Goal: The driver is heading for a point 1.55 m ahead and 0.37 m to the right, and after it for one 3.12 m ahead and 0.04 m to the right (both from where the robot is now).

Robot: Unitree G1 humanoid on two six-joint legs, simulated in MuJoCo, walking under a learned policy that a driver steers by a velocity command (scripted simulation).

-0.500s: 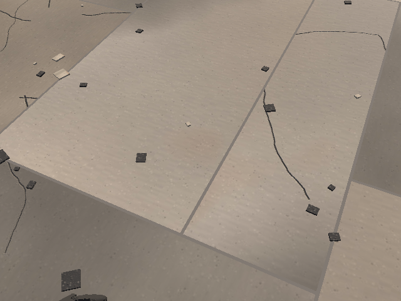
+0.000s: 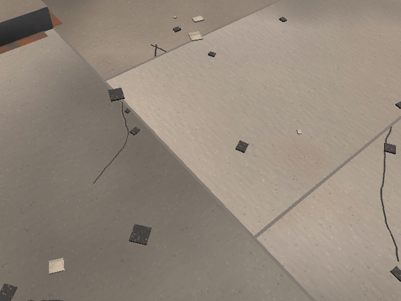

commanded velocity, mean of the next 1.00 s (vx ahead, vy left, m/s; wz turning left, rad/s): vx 0.83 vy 0.00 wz -0.20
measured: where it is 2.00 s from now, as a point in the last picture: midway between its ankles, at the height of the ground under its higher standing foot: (248, 69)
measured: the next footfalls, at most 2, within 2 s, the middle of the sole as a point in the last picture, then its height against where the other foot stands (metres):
right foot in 0.26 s outside the picture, level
left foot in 0.68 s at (235, 239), level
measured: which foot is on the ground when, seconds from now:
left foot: down 0.00-0.26, up 0.28-0.66, down 0.68-1.00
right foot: up 0.00-0.24, down 0.26-0.70, up 0.72-1.00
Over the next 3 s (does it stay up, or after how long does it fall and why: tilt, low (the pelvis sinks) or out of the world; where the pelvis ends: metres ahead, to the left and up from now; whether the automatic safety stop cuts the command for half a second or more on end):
stays up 1.75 -0.20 -0.01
